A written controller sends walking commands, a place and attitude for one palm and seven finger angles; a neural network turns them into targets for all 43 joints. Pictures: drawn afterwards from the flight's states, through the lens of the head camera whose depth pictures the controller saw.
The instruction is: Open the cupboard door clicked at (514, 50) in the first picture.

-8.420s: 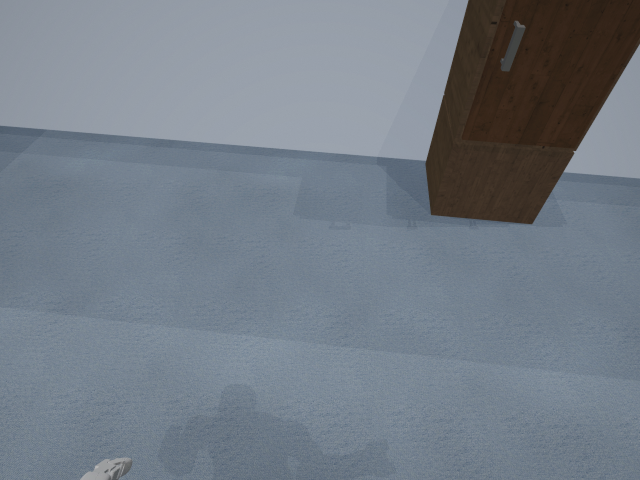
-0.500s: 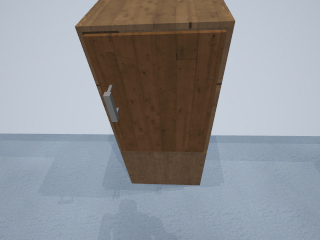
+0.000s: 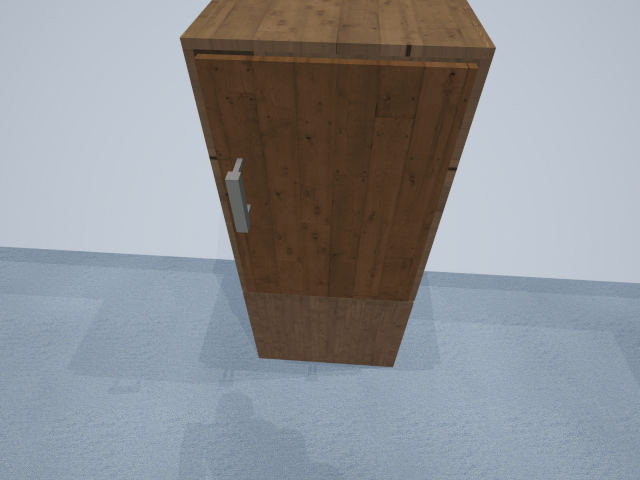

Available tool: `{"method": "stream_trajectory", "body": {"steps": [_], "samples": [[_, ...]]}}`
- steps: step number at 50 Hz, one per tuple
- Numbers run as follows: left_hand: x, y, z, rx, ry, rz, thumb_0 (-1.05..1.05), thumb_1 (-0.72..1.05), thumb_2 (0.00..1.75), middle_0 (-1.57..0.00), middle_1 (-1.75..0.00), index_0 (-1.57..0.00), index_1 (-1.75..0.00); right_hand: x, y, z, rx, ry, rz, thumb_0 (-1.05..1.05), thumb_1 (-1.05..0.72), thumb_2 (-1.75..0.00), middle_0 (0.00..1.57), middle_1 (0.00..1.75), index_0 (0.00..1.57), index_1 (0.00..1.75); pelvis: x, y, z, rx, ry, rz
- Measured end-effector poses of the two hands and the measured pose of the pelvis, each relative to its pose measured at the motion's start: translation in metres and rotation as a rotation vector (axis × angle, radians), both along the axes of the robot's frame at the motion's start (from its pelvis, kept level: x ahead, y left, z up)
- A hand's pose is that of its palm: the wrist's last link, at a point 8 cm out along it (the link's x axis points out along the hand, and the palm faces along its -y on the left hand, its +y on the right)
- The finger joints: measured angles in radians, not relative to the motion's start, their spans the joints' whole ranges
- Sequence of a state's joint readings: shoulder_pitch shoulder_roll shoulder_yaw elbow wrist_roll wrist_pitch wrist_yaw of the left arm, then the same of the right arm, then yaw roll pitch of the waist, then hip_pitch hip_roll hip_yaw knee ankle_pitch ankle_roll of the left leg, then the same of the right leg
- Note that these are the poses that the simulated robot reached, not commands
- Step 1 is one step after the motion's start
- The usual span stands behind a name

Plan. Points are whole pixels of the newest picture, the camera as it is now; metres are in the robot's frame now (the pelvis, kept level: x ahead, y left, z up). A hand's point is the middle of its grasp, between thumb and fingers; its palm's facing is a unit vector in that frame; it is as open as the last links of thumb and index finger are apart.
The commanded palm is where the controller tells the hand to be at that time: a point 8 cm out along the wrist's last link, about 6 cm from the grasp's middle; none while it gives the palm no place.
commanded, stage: look again from close up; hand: left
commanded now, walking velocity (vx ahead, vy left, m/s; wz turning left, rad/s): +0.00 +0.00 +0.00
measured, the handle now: (241, 195) +0.58 +0.19 +0.00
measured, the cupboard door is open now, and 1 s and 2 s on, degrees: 0 0 0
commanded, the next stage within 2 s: shuffle to correct the standing spot in 0.52 s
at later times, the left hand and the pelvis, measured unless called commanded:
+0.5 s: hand out of the picture +0.00 +0.16 -0.17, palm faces +0.03 -0.97 -0.23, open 7.3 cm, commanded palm none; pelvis +0.00 -0.01 +0.00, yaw +0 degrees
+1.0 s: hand out of the picture +0.02 +0.16 -0.19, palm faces +0.08 -0.98 -0.17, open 7.4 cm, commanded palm none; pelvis +0.04 +0.00 -0.01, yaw +1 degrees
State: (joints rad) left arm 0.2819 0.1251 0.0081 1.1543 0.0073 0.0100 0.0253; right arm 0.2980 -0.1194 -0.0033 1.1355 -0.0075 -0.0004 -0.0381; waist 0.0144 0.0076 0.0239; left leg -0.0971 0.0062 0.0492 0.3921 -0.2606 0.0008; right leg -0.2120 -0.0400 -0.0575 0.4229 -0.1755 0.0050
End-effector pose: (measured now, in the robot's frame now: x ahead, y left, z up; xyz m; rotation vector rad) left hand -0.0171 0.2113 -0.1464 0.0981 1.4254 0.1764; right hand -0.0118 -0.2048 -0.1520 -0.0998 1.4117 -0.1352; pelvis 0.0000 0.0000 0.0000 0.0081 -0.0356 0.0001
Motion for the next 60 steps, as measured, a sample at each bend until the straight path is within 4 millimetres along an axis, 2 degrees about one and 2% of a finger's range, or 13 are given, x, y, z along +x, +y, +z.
{"method": "stream_trajectory", "body": {"steps": [7, 16, 30, 38, 45, 49, 55, 60], "samples": [[-0.006, 0.002, -0.002, 0.018, -0.016, -0.034, 0.01, 0.91, 0.90, -0.20, -0.30, -0.20, -0.30, -0.003, -0.001, -0.007, 0.007, -0.049, 0.013, 0.01, -0.92, -0.90, 0.20, 0.30, 0.20, 0.30, -0.006, 0.004, -0.007, -0.003, 0.003, 0.005], [0.004, 0.012, 0.007, 0.060, -0.051, -0.039, 0.01, 0.91, 0.90, -0.20, -0.30, -0.20, -0.30, -0.003, 0.005, -0.013, 0.048, -0.062, 0.020, 0.01, -0.92, -0.90, 0.20, 0.30, 0.20, 0.30, -0.003, 0.000, -0.006, 0.011, -0.001, 0.000], [0.013, -0.007, 0.006, 0.048, -0.037, -0.035, 0.01, 0.92, 0.90, -0.20, -0.30, -0.20, -0.30, -0.013, -0.017, -0.010, 0.029, 0.019, 0.023, 0.01, -0.91, -0.90, 0.20, 0.30, 0.20, 0.30, 0.001, -0.017, -0.005, 0.014, 0.011, 0.006], [0.015, -0.016, 0.000, 0.027, -0.030, -0.017, 0.01, 0.92, 0.90, -0.20, -0.30, -0.20, -0.30, -0.006, -0.031, -0.009, 0.005, 0.040, 0.039, 0.01, -0.91, -0.90, 0.20, 0.30, 0.19, 0.30, 0.008, -0.023, -0.008, 0.003, 0.017, 0.012], [0.017, -0.009, -0.011, -0.008, -0.016, 0.025, 0.01, 0.91, 0.90, -0.20, -0.30, -0.20, -0.30, 0.010, -0.026, -0.003, -0.031, 0.044, 0.048, 0.01, -0.91, -0.90, 0.20, 0.30, 0.19, 0.30, 0.025, -0.011, -0.011, -0.012, 0.031, 0.020], [0.028, 0.000, -0.013, -0.009, 0.005, 0.021, 0.01, 0.91, 0.90, -0.20, -0.30, -0.20, -0.30, 0.018, -0.014, -0.002, -0.036, 0.032, 0.039, 0.01, -0.91, -0.90, 0.20, 0.30, 0.19, 0.30, 0.037, -0.003, -0.011, -0.002, 0.033, 0.012], [0.059, 0.013, -0.006, 0.030, -0.026, -0.002, 0.01, 0.92, 0.90, -0.20, -0.30, -0.20, -0.30, 0.035, 0.004, -0.005, -0.008, 0.027, 0.014, 0.01, -0.91, -0.90, 0.20, 0.30, 0.20, 0.30, 0.046, 0.001, -0.009, 0.000, 0.032, 0.008], [0.081, 0.021, 0.001, 0.068, -0.069, -0.019, 0.01, 0.92, 0.90, -0.20, -0.30, -0.20, -0.30, 0.042, 0.001, -0.008, -0.013, 0.023, 0.004, 0.02, -0.93, -0.90, 0.20, 0.30, 0.20, 0.30, 0.044, 0.000, -0.008, 0.004, 0.035, 0.008]]}}
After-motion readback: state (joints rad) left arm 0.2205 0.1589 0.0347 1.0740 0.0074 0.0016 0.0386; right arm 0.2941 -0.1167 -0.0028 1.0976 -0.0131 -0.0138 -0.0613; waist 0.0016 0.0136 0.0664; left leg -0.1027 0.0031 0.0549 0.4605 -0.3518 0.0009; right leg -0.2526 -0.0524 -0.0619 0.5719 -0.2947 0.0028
